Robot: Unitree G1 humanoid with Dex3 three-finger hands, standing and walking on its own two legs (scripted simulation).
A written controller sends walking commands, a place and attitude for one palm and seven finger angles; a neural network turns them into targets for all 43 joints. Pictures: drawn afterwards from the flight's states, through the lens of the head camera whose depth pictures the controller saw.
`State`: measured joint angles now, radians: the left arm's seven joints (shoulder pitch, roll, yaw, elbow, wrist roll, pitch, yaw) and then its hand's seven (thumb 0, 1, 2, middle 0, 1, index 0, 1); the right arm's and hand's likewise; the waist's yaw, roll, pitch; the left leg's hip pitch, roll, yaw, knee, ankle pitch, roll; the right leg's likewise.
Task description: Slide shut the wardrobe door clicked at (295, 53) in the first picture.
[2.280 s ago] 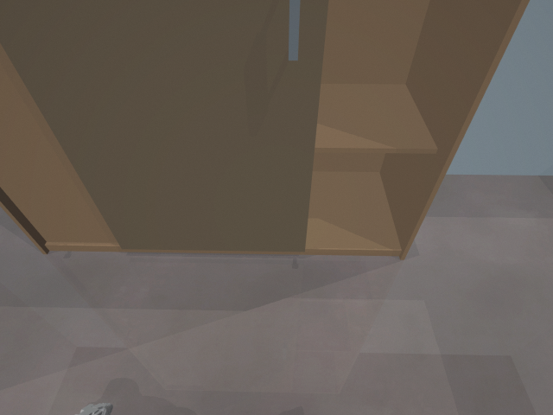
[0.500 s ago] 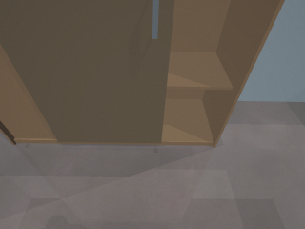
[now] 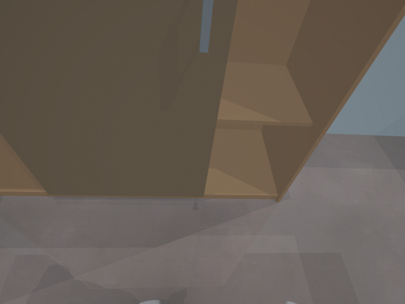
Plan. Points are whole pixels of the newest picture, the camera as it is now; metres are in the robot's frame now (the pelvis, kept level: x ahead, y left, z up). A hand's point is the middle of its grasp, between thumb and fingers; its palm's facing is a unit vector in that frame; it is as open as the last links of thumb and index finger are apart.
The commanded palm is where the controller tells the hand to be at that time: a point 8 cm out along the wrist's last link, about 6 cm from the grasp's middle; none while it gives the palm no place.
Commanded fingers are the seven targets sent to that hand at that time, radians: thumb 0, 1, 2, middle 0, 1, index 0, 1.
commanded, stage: take the last steps up to it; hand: left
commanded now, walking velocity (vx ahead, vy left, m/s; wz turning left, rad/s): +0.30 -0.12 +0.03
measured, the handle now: (207, 2) +0.70 +0.07 +0.26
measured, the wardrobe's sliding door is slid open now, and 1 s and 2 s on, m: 0.42 0.42 0.42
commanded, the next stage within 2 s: come to a stop and stand still in 0.38 s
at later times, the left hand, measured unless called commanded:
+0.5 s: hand (164, 242) +0.28 +0.11 -0.15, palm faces +0.01 -0.98 -0.20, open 7.4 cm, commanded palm none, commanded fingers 0.00 0.90 0.90 -0.20 -0.30 -0.20 -0.30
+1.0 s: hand (163, 254) +0.25 +0.11 -0.16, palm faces +0.08 -0.96 -0.26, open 7.4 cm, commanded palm none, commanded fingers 0.00 0.90 0.90 -0.20 -0.30 -0.20 -0.30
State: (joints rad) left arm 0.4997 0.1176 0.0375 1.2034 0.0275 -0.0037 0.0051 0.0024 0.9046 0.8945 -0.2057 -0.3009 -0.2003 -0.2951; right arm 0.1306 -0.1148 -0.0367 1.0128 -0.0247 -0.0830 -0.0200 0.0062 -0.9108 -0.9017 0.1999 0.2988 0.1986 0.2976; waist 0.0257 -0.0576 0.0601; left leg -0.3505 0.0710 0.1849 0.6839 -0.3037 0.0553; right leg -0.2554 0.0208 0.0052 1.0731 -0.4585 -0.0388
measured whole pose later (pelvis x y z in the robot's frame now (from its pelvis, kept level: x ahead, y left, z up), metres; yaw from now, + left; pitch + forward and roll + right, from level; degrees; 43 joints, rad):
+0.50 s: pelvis +0.18 -0.07 +0.01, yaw +2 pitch -1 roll -1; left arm 0.14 0.16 0.05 1.01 0.02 -0.05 -0.01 0.00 0.91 0.90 -0.20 -0.30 -0.20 -0.29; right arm 0.40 -0.17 -0.05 1.14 -0.02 0.00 -0.01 0.01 -0.91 -0.90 0.20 0.30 0.20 0.30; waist -0.06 0.04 0.07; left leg -0.32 0.11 0.05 1.09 -0.49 0.02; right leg -0.34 -0.05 -0.15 0.58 -0.23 -0.03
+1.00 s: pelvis +0.22 -0.09 +0.01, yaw +1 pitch -1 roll +1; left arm 0.22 0.19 0.05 1.00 0.02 0.04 0.03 0.00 0.91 0.89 -0.20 -0.30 -0.20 -0.29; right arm 0.06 -0.19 -0.05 0.96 -0.02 0.03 -0.03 0.01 -0.91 -0.90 0.20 0.30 0.20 0.30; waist 0.03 0.01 0.09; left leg -0.33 0.05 0.12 0.55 -0.20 0.01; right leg -0.26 -0.04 -0.03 0.68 -0.38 0.02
